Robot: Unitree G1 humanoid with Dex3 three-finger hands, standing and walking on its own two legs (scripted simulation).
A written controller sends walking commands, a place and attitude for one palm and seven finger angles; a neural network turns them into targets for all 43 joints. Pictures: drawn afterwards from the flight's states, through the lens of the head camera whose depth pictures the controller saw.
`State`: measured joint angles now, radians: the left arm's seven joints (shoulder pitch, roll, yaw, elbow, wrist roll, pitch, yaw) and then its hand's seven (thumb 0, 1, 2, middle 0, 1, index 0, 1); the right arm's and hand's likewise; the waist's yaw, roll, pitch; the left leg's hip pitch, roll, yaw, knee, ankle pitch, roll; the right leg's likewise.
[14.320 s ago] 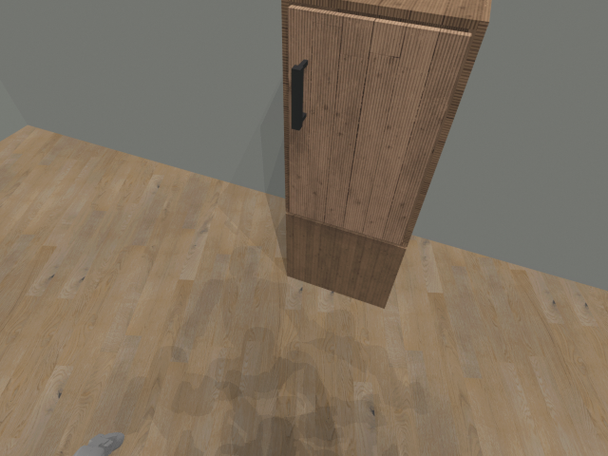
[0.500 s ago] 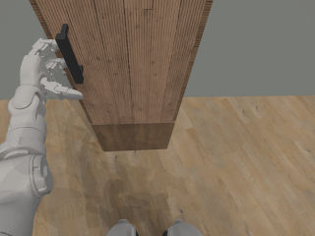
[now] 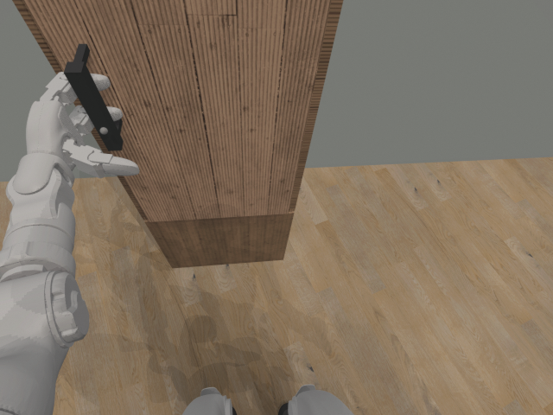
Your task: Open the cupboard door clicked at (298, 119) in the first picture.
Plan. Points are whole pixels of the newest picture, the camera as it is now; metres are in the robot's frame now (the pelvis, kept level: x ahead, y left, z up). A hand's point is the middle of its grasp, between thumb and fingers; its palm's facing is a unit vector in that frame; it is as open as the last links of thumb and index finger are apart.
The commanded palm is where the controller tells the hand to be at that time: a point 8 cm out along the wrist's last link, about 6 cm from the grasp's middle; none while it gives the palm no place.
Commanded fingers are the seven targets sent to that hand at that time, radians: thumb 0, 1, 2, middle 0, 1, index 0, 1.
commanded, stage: slide the fingers in behind the handle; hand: left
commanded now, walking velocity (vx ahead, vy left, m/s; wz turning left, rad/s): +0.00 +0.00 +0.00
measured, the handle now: (100, 101) +0.55 +0.22 +0.10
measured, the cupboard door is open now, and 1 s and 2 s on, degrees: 0 1 15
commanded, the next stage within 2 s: close the thumb around the handle in 0.66 s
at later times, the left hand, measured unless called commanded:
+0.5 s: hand (114, 130) +0.49 +0.19 +0.10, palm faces +0.03 -1.00 -0.01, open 14.0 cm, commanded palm +0.47 +0.23 +0.10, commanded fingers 0.00 -0.50 0.30 -0.30 -1.20 -0.30 -1.20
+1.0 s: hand (113, 132) +0.49 +0.19 +0.10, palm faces +0.03 -1.00 +0.00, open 12.4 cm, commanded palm +0.46 +0.24 +0.10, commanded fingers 0.00 0.23 0.61 -0.35 -1.28 -0.35 -1.28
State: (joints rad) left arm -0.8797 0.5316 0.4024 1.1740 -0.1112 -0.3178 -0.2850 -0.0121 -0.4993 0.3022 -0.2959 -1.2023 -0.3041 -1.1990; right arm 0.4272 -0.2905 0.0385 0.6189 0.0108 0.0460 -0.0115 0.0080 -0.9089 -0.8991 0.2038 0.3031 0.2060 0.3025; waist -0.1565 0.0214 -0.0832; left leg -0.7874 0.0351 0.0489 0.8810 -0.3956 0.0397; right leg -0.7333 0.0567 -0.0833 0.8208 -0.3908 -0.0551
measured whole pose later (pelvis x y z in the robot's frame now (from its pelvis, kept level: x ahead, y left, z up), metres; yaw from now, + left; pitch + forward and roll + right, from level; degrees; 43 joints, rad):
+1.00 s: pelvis +0.00 +0.01 +0.00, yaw +0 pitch +16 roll -2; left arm -0.88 0.45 0.36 1.17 -0.10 -0.36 -0.21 -0.01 -0.25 0.41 -0.31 -1.23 -0.31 -1.23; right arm 0.40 -0.27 0.04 0.64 0.00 0.02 0.00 0.01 -0.91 -0.90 0.20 0.30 0.21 0.30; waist -0.14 0.02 -0.09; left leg -0.78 0.02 0.05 0.89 -0.40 0.05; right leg -0.73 0.04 -0.08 0.83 -0.40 -0.04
